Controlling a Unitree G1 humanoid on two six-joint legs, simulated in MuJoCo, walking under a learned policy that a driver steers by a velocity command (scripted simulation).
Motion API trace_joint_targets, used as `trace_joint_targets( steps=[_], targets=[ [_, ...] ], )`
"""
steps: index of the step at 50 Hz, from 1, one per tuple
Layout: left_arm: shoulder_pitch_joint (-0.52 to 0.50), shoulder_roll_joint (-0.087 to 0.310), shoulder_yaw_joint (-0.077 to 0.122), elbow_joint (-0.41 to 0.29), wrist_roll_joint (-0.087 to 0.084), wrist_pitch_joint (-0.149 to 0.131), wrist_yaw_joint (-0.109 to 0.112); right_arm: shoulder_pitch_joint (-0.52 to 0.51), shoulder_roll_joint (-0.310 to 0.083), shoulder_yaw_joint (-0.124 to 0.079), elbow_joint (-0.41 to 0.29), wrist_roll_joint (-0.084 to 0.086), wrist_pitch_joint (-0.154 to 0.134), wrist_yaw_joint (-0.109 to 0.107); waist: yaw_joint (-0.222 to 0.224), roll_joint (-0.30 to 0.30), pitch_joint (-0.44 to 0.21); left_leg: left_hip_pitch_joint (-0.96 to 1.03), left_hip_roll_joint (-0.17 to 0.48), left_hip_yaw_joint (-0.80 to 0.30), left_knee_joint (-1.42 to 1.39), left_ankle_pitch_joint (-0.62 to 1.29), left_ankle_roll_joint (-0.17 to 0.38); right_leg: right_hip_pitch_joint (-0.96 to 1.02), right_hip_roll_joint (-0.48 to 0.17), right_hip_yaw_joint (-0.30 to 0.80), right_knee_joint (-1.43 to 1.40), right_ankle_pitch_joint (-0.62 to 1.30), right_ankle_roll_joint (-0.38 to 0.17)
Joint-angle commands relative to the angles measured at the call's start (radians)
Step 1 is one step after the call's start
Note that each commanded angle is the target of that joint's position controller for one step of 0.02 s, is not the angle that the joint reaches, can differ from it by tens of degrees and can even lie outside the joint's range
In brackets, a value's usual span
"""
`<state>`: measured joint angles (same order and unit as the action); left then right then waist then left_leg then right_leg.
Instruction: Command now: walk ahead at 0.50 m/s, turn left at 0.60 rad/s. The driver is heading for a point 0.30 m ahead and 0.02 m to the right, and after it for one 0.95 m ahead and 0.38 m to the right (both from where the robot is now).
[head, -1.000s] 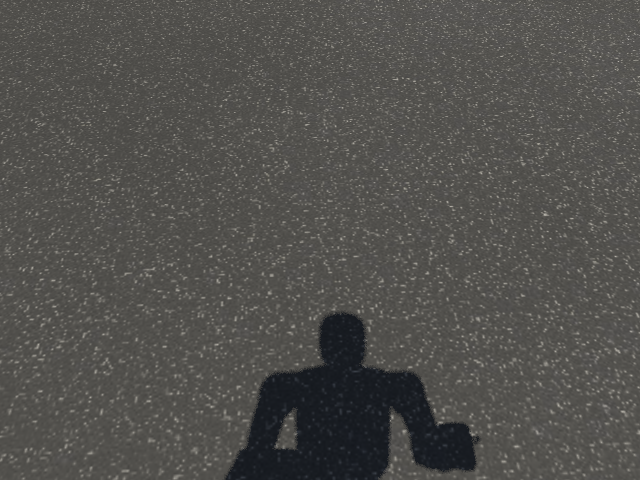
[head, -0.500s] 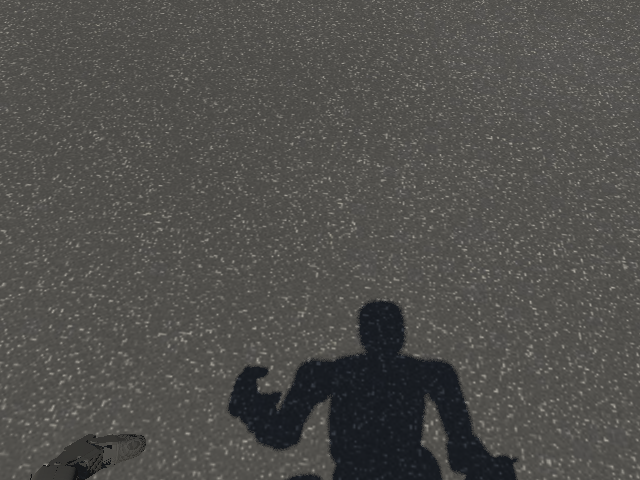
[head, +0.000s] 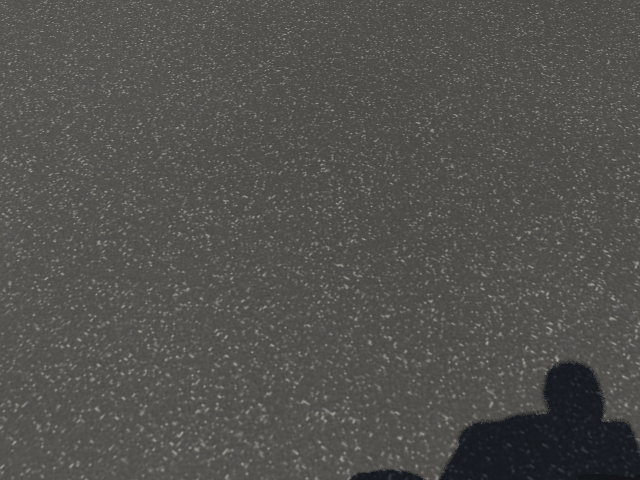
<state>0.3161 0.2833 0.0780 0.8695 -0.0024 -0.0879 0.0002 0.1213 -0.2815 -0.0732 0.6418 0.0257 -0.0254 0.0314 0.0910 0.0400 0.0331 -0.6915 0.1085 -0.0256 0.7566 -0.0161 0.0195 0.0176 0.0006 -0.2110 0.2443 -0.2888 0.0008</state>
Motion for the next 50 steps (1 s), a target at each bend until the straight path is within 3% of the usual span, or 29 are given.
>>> trace_joint_targets(
  steps=[1, 4, 5, 6, 7, 8, 9, 10, 11, 12, 13, 15, 17, 20, 24, 27, 30, 32, 33, 34, 35, 36, 37, 38, 39, 40, 42, 45, 50],
  targets=[
    [-0.014, 0.187, 0.041, -0.052, -0.015, 0.005, 0.005, -0.126, -0.034, 0.0, -0.115, 0.003, -0.016, 0.021, -0.001, -0.103, 0.047, -0.007, -0.023, 0.059, -0.086, -0.026, 0.026, 0.034, -0.283, 0.069, -0.05, 0.449, -0.139],
    [-0.029, 0.232, 0.054, -0.057, -0.029, 0.024, 0.014, -0.05, -0.089, -0.028, -0.118, -0.004, -0.008, 0.026, -0.077, -0.151, -0.023, 0.162, -0.112, 0.133, -0.117, -0.18, 0.087, 0.083, -0.29, 0.015, 0.142, 0.899, -0.111],
    [-0.043, 0.239, 0.055, -0.061, -0.033, 0.033, 0.018, 0.074, -0.126, -0.051, -0.089, -0.002, -0.005, 0.023, -0.152, -0.146, -0.088, 0.321, -0.157, 0.153, -0.163, -0.171, 0.119, 0.058, -0.272, -0.009, 0.31, 0.996, -0.094],
    [-0.027, 0.207, 0.04, -0.057, -0.03, 0.031, 0.021, 0.24, -0.175, -0.081, -0.042, -0.003, -0.001, 0.008, -0.237, -0.107, -0.175, 0.615, -0.169, 0.109, -0.226, -0.092, 0.16, -0.098, -0.239, -0.02, 0.533, 0.891, -0.063],
    [0.021, 0.086, -0.001, -0.085, 0.017, 0.02, 0.011, 0.326, -0.257, -0.095, -0.016, -0.004, 0.002, -0.015, -0.213, 0.122, -0.261, 0.956, 0.075, -0.26, -0.224, -0.069, 0.245, -0.465, -0.151, -0.014, 0.876, 0.158, -0.021],
    [0.069, 0.058, -0.024, -0.103, -0.003, -0.015, -0.005, 0.31, -0.281, -0.082, -0.043, -0.009, -0.015, -0.009, -0.16, 0.212, -0.436, 1.106, 0.281, -0.776, -0.397, -0.216, 0.405, -0.703, -0.004, 0.187, 1.125, -0.325, -0.004],
    [-0.046, 0.162, 0.005, -0.11, -0.049, -0.032, -0.016, 0.304, -0.192, -0.056, -0.033, -0.019, -0.026, 0.001, -0.218, 0.057, -0.367, 1.049, 0.263, -0.664, -0.437, -0.206, 0.342, -0.795, -0.056, 0.281, 1.172, -0.255, -0.014],
    [-0.101, 0.156, 0.001, -0.129, -0.062, -0.037, -0.02, 0.256, -0.168, -0.046, -0.024, -0.021, -0.034, 0.002, -0.198, 0.052, -0.232, 0.901, 0.231, -0.49, -0.437, -0.126, 0.303, -0.811, -0.094, 0.266, 1.124, -0.181, -0.028],
    [-0.109, 0.141, -0.001, -0.116, -0.043, -0.033, -0.012, 0.185, -0.139, -0.035, -0.02, -0.019, -0.041, 0.003, -0.152, -0.019, -0.16, 0.751, 0.185, -0.37, -0.446, -0.051, 0.262, -0.762, -0.141, 0.267, 1.046, -0.103, -0.027],
    [-0.093, 0.145, 0.005, -0.103, -0.028, -0.02, -0.01, 0.134, -0.102, -0.024, -0.02, -0.025, -0.048, 0.002, -0.115, 0.003, -0.117, 0.645, 0.148, -0.283, -0.473, 0.011, 0.242, -0.706, -0.167, 0.275, 0.988, -0.051, -0.022],
    [-0.051, 0.14, 0.006, -0.087, -0.029, -0.003, -0.012, 0.108, -0.091, -0.02, -0.018, -0.031, -0.056, 0.001, -0.086, 0.029, -0.106, 0.575, 0.13, -0.231, -0.511, 0.021, 0.231, -0.645, -0.181, 0.284, 0.97, -0.008, -0.015],
    [-0.017, 0.109, 0.004, -0.068, -0.029, 0.026, -0.009, 0.101, -0.096, -0.022, 0.003, -0.034, -0.077, -0.001, -0.064, 0.024, -0.088, 0.517, 0.121, -0.152, -0.567, 0.064, 0.231, -0.621, -0.175, 0.285, 0.937, 0.049, 0.003],
    [-0.06, 0.094, 0.003, -0.077, -0.028, 0.037, -0.003, 0.115, -0.104, -0.026, 0.027, -0.044, -0.088, -0.01, -0.075, 0.009, -0.043, 0.51, 0.112, -0.071, -0.6, 0.097, 0.216, -0.68, -0.161, 0.31, 0.873, 0.131, 0.02],
    [-0.119, 0.08, 0.003, -0.093, -0.025, 0.031, -0.007, 0.137, -0.099, -0.024, 0.054, -0.047, -0.089, -0.026, -0.096, 0.01, -0.014, 0.563, 0.092, 0.025, -0.615, 0.114, 0.18, -0.742, -0.129, 0.333, 0.715, 0.294, 0.028],
    [-0.217, 0.044, -0.012, -0.125, -0.019, 0.021, -0.029, 0.155, -0.115, -0.025, 0.08, -0.04, -0.086, -0.037, -0.139, 0.006, 0.026, 0.62, 0.096, 0.113, -0.635, 0.117, 0.143, -0.728, -0.104, 0.267, 0.504, 0.44, 0.012],
    [-0.288, 0.024, -0.022, -0.173, -0.002, 0.015, -0.052, 0.173, -0.129, -0.029, 0.104, -0.032, -0.062, -0.052, -0.16, 0.001, 0.059, 0.688, 0.114, 0.171, -0.543, 0.362, 0.126, -0.724, -0.075, 0.197, 0.391, 0.404, -0.008],
    [-0.241, 0.059, -0.007, -0.203, 0.0, 0.013, -0.078, 0.156, -0.167, -0.039, 0.099, -0.018, -0.027, -0.074, -0.123, 0.055, -0.015, 0.768, 0.133, 0.186, -0.379, 0.681, 0.1, -0.638, -0.009, 0.128, 0.365, 0.252, -0.044],
    [-0.054, 0.132, 0.028, -0.172, -0.003, 0.015, -0.075, 0.118, -0.182, -0.042, 0.084, -0.011, -0.01, -0.086, -0.023, 0.067, -0.119, 0.741, 0.106, 0.197, -0.121, 0.772, 0.058, -0.416, 0.057, 0.113, 0.31, 0.229, -0.09],
    [0.052, 0.189, 0.051, -0.156, 0.002, 0.015, -0.056, 0.111, -0.168, -0.035, 0.075, -0.009, -0.015, -0.086, 0.043, 0.004, -0.18, 0.628, 0.045, 0.215, 0.121, 0.576, 0.004, -0.212, 0.038, 0.178, 0.21, 0.45, -0.13],
    [0.058, 0.282, 0.06, -0.162, 0.008, 0.022, -0.032, 0.201, -0.038, 0.004, 0.049, -0.065, -0.032, -0.072, -0.047, -0.265, -0.287, 0.314, -0.079, 0.193, 0.46, -0.374, -0.055, 0.105, -0.199, 0.469, 0.343, 1.007, -0.231],
    [0.043, 0.298, 0.057, -0.209, 0.025, 0.016, -0.037, 0.294, -0.046, 0.02, 0.032, -0.05, -0.052, -0.052, -0.071, -0.303, -0.515, 0.058, -0.231, -0.024, 0.761, -0.727, -0.095, 0.359, -0.41, 0.942, 0.27, 1.041, -0.481],
    [0.011, 0.237, 0.05, -0.238, 0.017, 0.028, -0.038, 0.207, -0.149, -0.002, 0.042, -0.021, -0.059, -0.04, 0.0, -0.121, -0.529, 0.039, -0.152, -0.131, 0.772, -0.636, -0.075, 0.313, -0.353, 0.821, 0.228, 0.917, -0.433],
    [-0.053, 0.186, 0.036, -0.248, -0.003, 0.035, -0.034, 0.121, -0.152, -0.002, 0.009, -0.009, -0.055, -0.041, -0.014, -0.076, -0.387, -0.005, -0.117, -0.108, 0.696, -0.553, -0.061, 0.188, -0.3, 0.701, 0.209, 0.783, -0.379],
    [-0.095, 0.155, 0.027, -0.249, -0.018, 0.043, -0.028, 0.089, -0.136, -0.001, 0.013, -0.023, -0.044, -0.054, -0.047, 0.006, -0.26, -0.008, -0.083, -0.085, 0.615, -0.503, -0.067, 0.027, -0.249, 0.632, 0.172, 0.689, -0.333],
    [-0.125, 0.141, 0.023, -0.256, -0.019, 0.051, -0.021, 0.085, -0.143, -0.006, 0.007, -0.032, -0.027, -0.065, -0.077, -0.009, -0.198, 0.036, -0.066, -0.084, 0.547, -0.467, -0.072, -0.106, -0.22, 0.598, 0.137, 0.622, -0.318],
    [-0.14, 0.143, 0.022, -0.266, -0.004, 0.059, -0.017, 0.099, -0.143, -0.009, 0.005, -0.031, -0.01, -0.066, -0.105, -0.048, -0.167, 0.102, -0.064, -0.079, 0.503, -0.45, -0.072, -0.209, -0.195, 0.579, 0.104, 0.578, -0.306],
    [-0.162, 0.159, 0.03, -0.273, 0.006, 0.063, -0.012, 0.135, -0.105, 0.0, 0.014, -0.035, 0.004, -0.072, -0.128, -0.092, -0.154, 0.155, -0.075, -0.054, 0.384, -0.438, -0.09, -0.303, -0.163, 0.531, 0.093, 0.63, -0.296],
    [-0.154, 0.189, 0.042, -0.277, 0.001, 0.078, 0.008, 0.12, -0.093, 0.005, 0.019, -0.041, 0.01, -0.084, -0.118, -0.108, -0.209, 0.171, -0.093, -0.057, 0.255, -0.356, -0.116, -0.303, -0.146, 0.522, 0.116, 0.61, -0.276],
    [-0.184, 0.184, 0.041, -0.304, -0.007, 0.115, 0.03, 0.038, -0.094, 0.003, -0.001, -0.031, 0.015, -0.076, -0.088, -0.173, -0.177, 0.202, -0.116, -0.076, 0.078, -0.255, -0.113, -0.346, -0.099, 0.592, 0.097, 0.132, -0.211]
  ],
)
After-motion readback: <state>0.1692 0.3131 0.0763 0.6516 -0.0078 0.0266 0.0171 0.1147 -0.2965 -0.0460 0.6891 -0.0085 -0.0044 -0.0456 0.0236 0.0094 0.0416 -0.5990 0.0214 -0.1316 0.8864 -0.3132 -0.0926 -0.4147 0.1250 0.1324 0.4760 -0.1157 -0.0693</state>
